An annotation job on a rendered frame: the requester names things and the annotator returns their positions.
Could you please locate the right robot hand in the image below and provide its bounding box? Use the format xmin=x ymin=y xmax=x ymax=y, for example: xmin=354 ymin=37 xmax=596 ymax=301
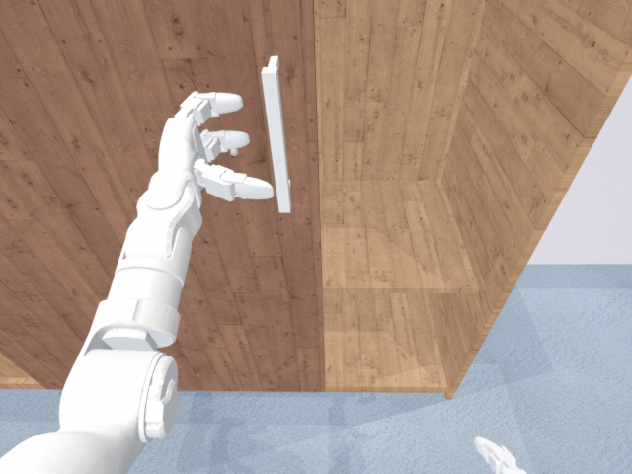
xmin=474 ymin=437 xmax=527 ymax=474

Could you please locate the left robot upper arm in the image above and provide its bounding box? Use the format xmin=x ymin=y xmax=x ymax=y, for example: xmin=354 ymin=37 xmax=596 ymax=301
xmin=0 ymin=349 xmax=179 ymax=474

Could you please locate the handle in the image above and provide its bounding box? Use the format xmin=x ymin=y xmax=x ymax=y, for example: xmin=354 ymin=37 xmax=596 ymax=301
xmin=261 ymin=56 xmax=291 ymax=213

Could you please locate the wardrobe door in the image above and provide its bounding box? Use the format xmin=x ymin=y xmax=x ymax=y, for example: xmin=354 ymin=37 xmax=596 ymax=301
xmin=0 ymin=0 xmax=325 ymax=392
xmin=0 ymin=353 xmax=30 ymax=377

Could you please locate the left robot forearm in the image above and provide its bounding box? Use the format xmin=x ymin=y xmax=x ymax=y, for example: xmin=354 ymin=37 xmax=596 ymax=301
xmin=59 ymin=168 xmax=202 ymax=426

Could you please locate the left robot hand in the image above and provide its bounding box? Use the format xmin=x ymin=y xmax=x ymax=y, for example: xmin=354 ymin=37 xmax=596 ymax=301
xmin=158 ymin=91 xmax=274 ymax=201

